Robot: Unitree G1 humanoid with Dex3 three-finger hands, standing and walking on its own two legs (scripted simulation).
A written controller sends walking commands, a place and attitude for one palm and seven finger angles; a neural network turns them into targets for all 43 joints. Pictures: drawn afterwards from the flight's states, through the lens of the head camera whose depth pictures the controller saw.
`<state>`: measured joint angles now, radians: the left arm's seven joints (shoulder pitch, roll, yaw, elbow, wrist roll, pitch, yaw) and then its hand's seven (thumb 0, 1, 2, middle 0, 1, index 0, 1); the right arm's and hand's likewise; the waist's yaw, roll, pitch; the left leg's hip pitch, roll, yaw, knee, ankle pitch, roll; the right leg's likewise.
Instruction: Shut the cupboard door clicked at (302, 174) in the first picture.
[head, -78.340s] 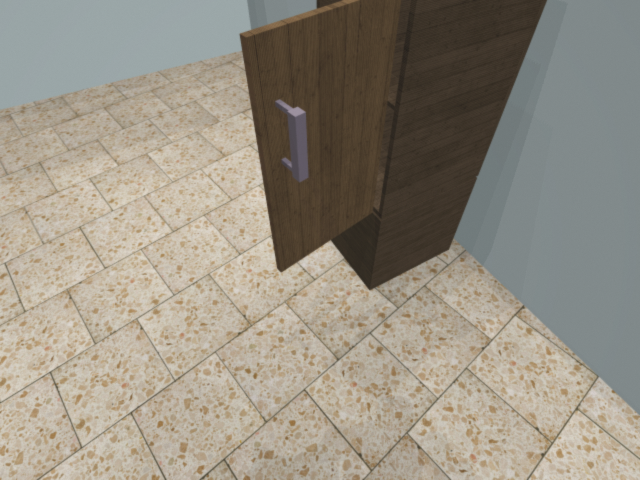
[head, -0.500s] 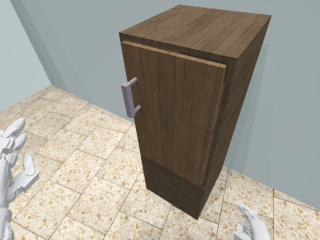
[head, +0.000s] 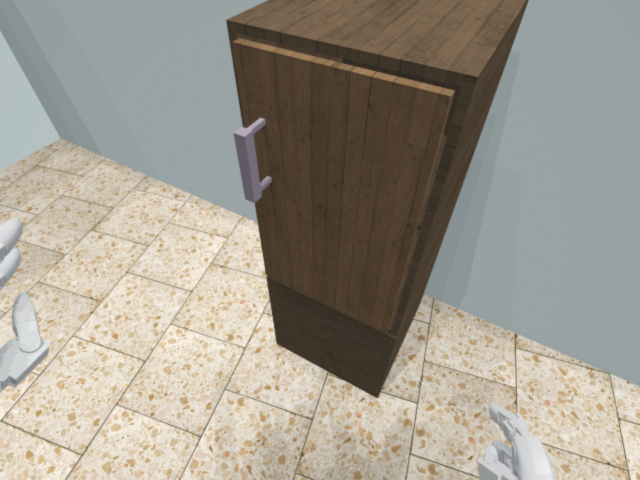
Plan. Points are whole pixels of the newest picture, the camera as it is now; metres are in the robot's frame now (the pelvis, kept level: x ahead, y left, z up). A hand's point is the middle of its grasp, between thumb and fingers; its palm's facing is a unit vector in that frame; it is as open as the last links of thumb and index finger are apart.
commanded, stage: step back with the hand held close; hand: left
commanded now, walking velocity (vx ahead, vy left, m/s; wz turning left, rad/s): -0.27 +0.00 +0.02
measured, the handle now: (256, 160) +0.61 +0.15 +0.06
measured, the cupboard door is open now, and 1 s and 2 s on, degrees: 0 0 0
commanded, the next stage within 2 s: stop stepping back and stand still in 0.78 s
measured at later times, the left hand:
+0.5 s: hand out of the picture +0.14 +0.30 +0.16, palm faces +0.45 -0.78 -0.43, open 7.4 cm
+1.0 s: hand out of the picture +0.06 +0.29 +0.17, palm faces +0.37 -0.83 -0.42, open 7.4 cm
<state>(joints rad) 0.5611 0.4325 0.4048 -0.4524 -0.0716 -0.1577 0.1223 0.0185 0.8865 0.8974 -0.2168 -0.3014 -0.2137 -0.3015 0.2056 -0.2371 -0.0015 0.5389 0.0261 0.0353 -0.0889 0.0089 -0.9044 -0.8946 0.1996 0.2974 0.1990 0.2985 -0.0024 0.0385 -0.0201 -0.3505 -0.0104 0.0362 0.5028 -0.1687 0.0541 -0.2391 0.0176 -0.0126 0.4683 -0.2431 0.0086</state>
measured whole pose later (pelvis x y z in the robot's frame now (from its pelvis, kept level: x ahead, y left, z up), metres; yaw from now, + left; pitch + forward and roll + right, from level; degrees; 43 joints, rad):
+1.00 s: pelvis -0.13 +0.03 -0.02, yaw +0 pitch -1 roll -5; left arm 0.59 0.51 0.44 -0.54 -0.09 -0.24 0.12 0.02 0.88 0.90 -0.22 -0.30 -0.22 -0.30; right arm 0.29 -0.22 0.00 0.66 -0.01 -0.05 -0.09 0.01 -0.90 -0.89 0.20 0.30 0.20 0.30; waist -0.05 0.01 -0.07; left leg -0.55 0.00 0.01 0.57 -0.15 0.00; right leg -0.08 0.05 -0.06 0.52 -0.43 0.00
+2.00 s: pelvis -0.19 +0.09 +0.00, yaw -1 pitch +1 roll +0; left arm 0.58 0.43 0.41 -0.48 -0.06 -0.16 0.15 0.02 0.89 0.90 -0.22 -0.30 -0.21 -0.30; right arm 0.23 -0.20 0.01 0.63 0.01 -0.06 -0.07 0.01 -0.90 -0.89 0.20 0.30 0.20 0.30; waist -0.04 0.02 -0.03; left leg -0.28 -0.01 0.04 0.49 -0.23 0.02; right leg -0.19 0.07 -0.07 0.44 -0.27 -0.08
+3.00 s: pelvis -0.21 +0.11 +0.01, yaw +1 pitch -2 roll -1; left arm 0.39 0.17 0.01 1.18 0.01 0.03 0.02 0.00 0.94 0.90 -0.20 -0.30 -0.20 -0.30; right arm 0.35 -0.13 0.03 1.12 -0.01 0.03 -0.04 0.00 -0.91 -0.89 0.20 0.30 0.20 0.30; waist 0.00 0.01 0.06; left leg -0.22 -0.04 0.00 0.41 -0.16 0.05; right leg -0.13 0.04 -0.10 0.38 -0.22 -0.06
